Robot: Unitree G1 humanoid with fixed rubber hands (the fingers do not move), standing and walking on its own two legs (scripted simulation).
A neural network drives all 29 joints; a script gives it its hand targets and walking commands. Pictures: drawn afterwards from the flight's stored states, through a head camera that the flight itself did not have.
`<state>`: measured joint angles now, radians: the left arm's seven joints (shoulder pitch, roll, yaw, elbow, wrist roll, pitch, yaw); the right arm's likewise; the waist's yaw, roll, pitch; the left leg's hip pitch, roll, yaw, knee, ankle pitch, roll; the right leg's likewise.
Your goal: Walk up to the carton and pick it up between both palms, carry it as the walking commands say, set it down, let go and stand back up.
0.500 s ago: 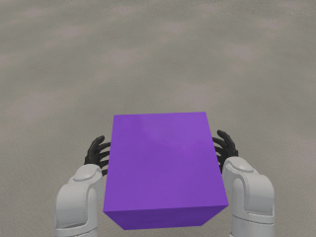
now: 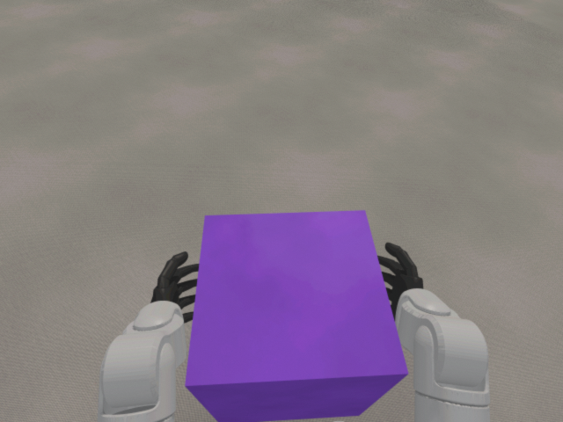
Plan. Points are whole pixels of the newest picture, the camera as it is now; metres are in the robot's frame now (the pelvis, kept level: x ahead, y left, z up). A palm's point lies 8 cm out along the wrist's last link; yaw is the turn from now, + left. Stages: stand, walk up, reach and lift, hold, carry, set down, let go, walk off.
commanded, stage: carry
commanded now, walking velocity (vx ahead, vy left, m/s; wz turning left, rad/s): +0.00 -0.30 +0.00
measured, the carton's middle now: (288, 323) +0.27 +0.00 +0.01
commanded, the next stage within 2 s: none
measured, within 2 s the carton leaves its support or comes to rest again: neither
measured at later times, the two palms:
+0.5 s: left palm (337, 342) +0.22 -0.05 +0.06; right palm out of the picture +0.25 -0.35 +0.07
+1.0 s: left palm (527, 368) +0.20 -0.28 +0.06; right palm out of the picture +0.20 -0.58 +0.05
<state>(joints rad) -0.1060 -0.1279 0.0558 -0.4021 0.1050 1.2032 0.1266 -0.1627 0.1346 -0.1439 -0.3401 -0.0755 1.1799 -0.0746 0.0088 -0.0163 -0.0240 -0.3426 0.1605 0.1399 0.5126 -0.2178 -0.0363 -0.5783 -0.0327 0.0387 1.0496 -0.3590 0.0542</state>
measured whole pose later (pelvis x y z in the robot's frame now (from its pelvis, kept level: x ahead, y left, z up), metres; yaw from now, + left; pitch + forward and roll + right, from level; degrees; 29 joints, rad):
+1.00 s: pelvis -0.07 -0.43 +0.00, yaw +2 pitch +4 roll +1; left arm -0.12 -0.13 0.06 -0.35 0.09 1.18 0.11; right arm -0.16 0.13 -0.15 -0.36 -0.06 1.20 -0.11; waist -0.02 0.04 0.01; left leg -0.56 0.08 0.08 1.11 -0.56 -0.03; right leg -0.40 -0.04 -0.08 0.53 -0.20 -0.03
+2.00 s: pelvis -0.13 -0.54 +0.00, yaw +1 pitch +2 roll +0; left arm -0.14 -0.13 0.08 -0.32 0.13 1.22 0.09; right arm -0.18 0.14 -0.14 -0.28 -0.10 1.21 -0.09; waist -0.01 0.01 -0.06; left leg -0.29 0.04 0.08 0.50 -0.24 -0.02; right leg -0.32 0.03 -0.04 0.50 -0.21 -0.05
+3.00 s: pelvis -0.13 -0.50 +0.00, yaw +1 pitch +2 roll +0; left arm -0.12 -0.13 0.09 -0.13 0.15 1.00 0.07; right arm -0.17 0.13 -0.15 -0.09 -0.13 0.98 -0.06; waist 0.00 0.00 -0.09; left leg -0.31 0.00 0.12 0.52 -0.25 0.05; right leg -0.35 -0.03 -0.02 0.53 -0.22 0.01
